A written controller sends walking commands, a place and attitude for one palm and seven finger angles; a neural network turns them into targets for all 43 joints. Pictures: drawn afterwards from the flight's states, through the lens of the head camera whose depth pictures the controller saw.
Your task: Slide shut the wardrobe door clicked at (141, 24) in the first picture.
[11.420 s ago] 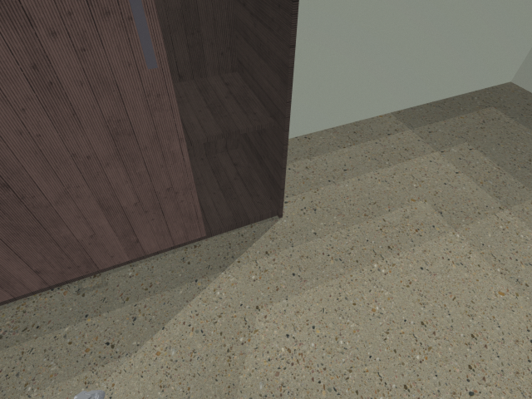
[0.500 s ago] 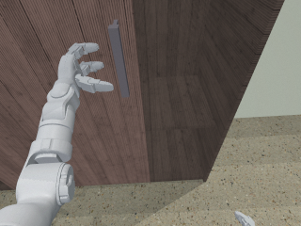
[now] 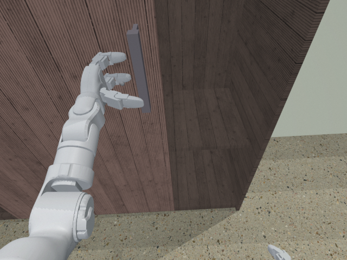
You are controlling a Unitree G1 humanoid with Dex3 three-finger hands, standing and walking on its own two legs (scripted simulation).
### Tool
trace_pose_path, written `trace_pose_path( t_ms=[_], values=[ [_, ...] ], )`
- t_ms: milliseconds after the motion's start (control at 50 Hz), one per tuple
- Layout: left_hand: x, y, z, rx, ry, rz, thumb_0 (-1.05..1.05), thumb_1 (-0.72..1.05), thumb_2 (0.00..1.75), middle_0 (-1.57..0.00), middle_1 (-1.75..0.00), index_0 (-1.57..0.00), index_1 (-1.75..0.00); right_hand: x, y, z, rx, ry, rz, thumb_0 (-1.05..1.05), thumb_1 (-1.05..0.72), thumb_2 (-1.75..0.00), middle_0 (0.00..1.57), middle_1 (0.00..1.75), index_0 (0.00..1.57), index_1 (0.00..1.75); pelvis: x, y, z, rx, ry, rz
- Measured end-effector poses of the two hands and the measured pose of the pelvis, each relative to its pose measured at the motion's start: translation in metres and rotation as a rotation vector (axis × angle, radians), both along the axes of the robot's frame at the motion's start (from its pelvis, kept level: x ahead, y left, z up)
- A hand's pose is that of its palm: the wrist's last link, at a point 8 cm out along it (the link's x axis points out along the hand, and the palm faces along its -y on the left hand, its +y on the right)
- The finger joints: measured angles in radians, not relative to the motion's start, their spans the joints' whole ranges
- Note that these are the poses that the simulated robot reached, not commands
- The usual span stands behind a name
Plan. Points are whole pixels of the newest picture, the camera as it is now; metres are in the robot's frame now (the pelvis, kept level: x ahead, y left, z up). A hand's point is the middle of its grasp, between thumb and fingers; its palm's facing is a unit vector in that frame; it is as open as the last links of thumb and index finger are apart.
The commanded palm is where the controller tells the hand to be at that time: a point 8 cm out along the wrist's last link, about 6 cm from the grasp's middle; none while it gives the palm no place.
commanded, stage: feel for the door with the fingertips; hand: left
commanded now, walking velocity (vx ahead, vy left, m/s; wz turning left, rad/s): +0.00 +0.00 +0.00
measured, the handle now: (141, 71) +0.51 +0.09 +0.20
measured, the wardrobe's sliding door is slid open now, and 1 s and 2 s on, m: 0.36 0.36 0.36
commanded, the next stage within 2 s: slide the fingers in behind the handle in 0.78 s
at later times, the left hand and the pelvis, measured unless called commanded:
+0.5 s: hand (129, 78) +0.45 +0.11 +0.22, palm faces +0.07 -1.00 +0.01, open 14.0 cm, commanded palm +0.43 +0.17 +0.21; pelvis +0.00 -0.01 +0.00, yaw +0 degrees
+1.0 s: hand (128, 76) +0.47 +0.11 +0.22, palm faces +0.07 -1.00 +0.01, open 13.7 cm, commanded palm +0.44 +0.17 +0.21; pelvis +0.00 +0.00 +0.00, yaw +0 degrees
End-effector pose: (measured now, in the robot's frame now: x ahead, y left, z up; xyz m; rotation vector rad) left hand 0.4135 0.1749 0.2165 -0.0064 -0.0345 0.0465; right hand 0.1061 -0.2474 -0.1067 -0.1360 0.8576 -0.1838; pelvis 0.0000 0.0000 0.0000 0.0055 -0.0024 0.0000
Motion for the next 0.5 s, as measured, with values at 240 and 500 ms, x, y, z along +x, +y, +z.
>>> trace_pose_path(
  t_ms=[240, 500],
  values=[
    [0.008, -0.022, -0.001, -0.01, 0.015, 0.008, -0.01, -0.5, 0.3, -0.3, -1.2, -0.3, -1.2, -0.003, -0.003, -0.001, 0.006, 0.005, -0.006, 0.01, -0.91, -0.9, 0.2, 0.3, 0.2, 0.3, -0.002, -0.004, 0.0, 0.002, 0.004, -0.006],
    [0.015, -0.014, 0.003, 0.001, 0.008, 0.02, -0.01, -0.5, 0.3, -0.3, -1.2, -0.29, -1.2, -0.024, -0.013, -0.007, -0.002, 0.068, -0.032, 0.01, -0.91, -0.9, 0.2, 0.3, 0.2, 0.3, 0.001, -0.007, 0.0, 0.002, 0.011, -0.006]
  ],
)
